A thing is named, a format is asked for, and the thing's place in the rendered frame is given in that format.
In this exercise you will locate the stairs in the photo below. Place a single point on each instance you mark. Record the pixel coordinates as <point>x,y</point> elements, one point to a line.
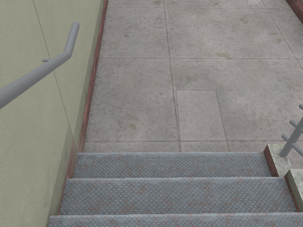
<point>175,189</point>

